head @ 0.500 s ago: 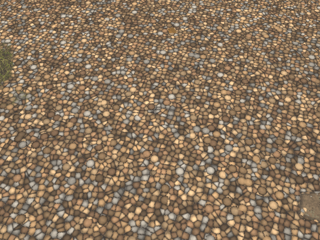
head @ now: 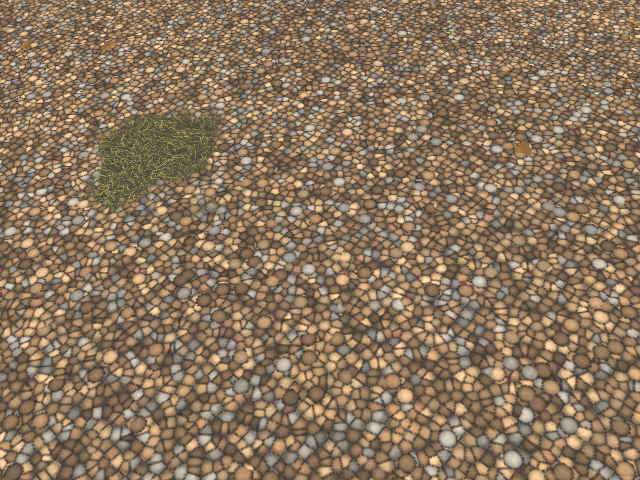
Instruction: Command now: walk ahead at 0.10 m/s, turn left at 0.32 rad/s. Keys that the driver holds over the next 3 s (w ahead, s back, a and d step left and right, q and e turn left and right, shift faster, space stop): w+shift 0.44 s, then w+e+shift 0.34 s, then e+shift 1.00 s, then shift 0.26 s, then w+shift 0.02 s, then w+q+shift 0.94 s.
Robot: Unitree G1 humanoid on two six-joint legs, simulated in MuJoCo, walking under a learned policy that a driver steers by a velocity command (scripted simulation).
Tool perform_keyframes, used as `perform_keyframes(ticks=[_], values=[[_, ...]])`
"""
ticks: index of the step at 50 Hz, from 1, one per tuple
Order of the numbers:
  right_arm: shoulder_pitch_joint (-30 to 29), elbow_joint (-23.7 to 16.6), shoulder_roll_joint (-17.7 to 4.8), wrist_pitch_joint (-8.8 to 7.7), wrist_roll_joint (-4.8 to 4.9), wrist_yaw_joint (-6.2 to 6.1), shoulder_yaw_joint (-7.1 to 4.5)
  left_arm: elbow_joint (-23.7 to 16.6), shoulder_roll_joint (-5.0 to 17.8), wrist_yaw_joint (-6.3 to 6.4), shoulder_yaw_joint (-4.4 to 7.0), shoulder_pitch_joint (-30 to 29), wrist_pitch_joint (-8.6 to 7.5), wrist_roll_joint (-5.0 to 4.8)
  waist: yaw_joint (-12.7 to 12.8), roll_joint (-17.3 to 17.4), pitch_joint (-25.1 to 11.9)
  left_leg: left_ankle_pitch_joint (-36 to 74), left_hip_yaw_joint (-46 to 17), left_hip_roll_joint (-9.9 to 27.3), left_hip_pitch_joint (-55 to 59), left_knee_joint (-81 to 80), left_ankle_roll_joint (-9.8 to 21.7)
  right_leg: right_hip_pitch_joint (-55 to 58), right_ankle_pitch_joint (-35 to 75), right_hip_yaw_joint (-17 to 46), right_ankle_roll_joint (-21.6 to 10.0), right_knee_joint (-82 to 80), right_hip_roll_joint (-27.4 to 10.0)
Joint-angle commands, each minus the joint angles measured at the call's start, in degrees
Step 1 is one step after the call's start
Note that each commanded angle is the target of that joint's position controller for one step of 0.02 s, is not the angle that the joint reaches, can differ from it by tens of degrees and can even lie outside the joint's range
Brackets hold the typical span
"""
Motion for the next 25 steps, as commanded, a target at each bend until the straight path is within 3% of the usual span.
perform_keyframes(ticks=[1,2,4,9,12,13,14,15,16,17,18,19,20,22,25], values=[[4.53,-1.06,-3.58,0.22,0.06,0.35,-0.33,-3.16,6.98,-0.6,1.98,0.07,-1.1,0.08,-0.36,-10.13,-6.42,0.7,2.71,1.92,-2.16,5.89,-0.78,7.18,5.98,11.4,-8.42,-9.02,-11.68],[3.45,-1.34,-3.3,0.05,-0.3,0.84,0.04,-2.14,7.62,-1.05,2.33,2.54,-1.21,0.23,0.99,-12.0,-6.24,1.17,3.06,2.75,-4.19,2.82,-0.46,9.48,-11.15,13.59,-8.02,-11.64,-11.26],[0.55,-1.37,-3.55,-0.53,-0.7,1.74,0.4,-0.33,8.91,-1.55,2.99,5.36,-1.47,0.31,2.93,-14.24,-3.21,0.84,4.14,3.85,-6.16,-2.35,-0.25,10.72,-24.55,17.46,-7.96,-15.73,-12.23],[-4.18,-0.95,-1.36,-2.93,-0.61,2.09,2.3,2.98,10.01,-2.23,4.1,9.04,-2.87,-0.04,3.79,-12.46,-1.57,-0.27,10.11,7.89,1.79,-18.28,1.3,7.98,-21.75,16.21,-8.3,-17.52,-13.21],[-2.0,0.5,-0.45,-4.0,0.13,1.33,3.07,3.47,9.91,-2.53,4.49,7.05,-2.36,-0.55,1.3,-11.87,0.38,0.8,13.7,7.47,15.25,-32.86,4.4,-1.74,-18.81,11.94,-8.36,-15.57,-11.52],[1.33,1.88,0.45,-4.46,0.19,0.65,3.38,3.38,9.7,-2.42,4.55,5.72,-2.06,-0.88,-1.17,-9.05,1.04,8.01,15.77,7.19,22.13,-39.73,5.54,-6.67,-19.43,10.06,-7.74,-12.76,-10.31],[6.13,3.66,-0.41,-5.09,0.06,-0.15,3.19,2.84,8.18,-2.22,4.28,4.36,-2.22,-0.89,-3.69,-5.56,0.5,9.49,14.84,7.67,32.57,-41.21,6.65,-15.49,-19.83,8.02,-6.11,-7.3,-8.34],[13.23,5.46,-3.38,-5.92,-0.39,-0.83,2.5,0.53,4.12,-2.39,3.1,0.49,-2.9,-0.74,-7.47,3.02,-2.14,-0.85,2.65,17.07,43.98,-44.63,8.48,-27.85,-19.66,2.96,-3.87,6.99,-4.19],[15.54,4.57,-7.6,-6.26,-0.51,-1.08,1.8,-2.44,-0.58,-2.57,1.56,-2.08,-3.85,-1.03,-8.24,10.07,-4.58,-18.59,-18.91,31.38,46.99,-49.92,11.45,-37.17,-20.57,-3.88,-2.12,24.1,-0.14],[14.04,5.09,-10.4,-6.12,-0.43,-1.66,0.3,-4.94,3.61,-2.61,2.22,-6.3,-4.39,-0.31,-8.25,5.69,1.15,-22.48,-27.61,36.38,38.86,-52.66,17.46,-43.78,-13.66,-0.76,-2.13,27.96,-3.03],[10.75,4.83,-6.9,-6.41,-0.24,-1.38,1.05,-4.3,5.94,-3.07,2.93,-6.88,-4.47,-0.26,-5.82,1.19,3.58,-19.14,-22.26,32.28,38.12,-51.9,16.52,-44.57,-8.37,0.9,-1.47,31.08,-5.68],[8.86,4.29,-4.81,-6.9,-0.02,-0.95,1.71,-3.08,6.49,-3.73,3.11,-4.51,-4.64,0.26,-4.18,1.48,2.1,-14.52,-17.18,28.61,36.68,-51.83,14.7,-42.12,-5.56,0.5,-0.56,31.48,-5.93],[7.63,3.93,-4.06,-7.18,-0.17,-0.76,2.02,-1.97,7.0,-4.35,3.32,-2.3,-4.45,0.64,-2.63,2.58,0.87,-11.27,-12.91,25.89,35.15,-52.87,13.4,-39.3,-4.24,-0.48,0.31,31.31,-6.25],[8.69,4.86,-3.12,-8.03,0.29,-0.79,2.34,-2.04,6.48,-5.34,3.23,-3.07,-3.75,1.38,-2.17,3.48,2.25,-6.21,-7.69,23.01,30.58,-55.86,13.37,-36.9,-0.36,-2.16,1.68,30.93,-6.49],[10.33,6.21,-3.33,-9.15,-0.17,-0.58,2.06,-3.04,4.81,-5.72,2.67,-6.19,-3.24,0.23,-2.61,3.35,5.34,2.25,1.26,21.96,26.91,-58.78,11.96,-35.55,5.24,-0.04,1.47,27.85,-4.06]])
Next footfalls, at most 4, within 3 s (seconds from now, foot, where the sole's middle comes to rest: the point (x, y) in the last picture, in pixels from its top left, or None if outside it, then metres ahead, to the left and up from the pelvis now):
0.30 left None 0.04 0.11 -0.78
0.72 right None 0.47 -0.10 -0.78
1.14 left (385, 327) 0.83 -0.08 -0.78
1.56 right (452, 408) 0.62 -0.20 -0.78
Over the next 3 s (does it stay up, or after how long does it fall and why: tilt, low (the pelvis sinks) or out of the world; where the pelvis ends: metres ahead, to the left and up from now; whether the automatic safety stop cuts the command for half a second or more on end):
stays up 1.04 -0.49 -0.01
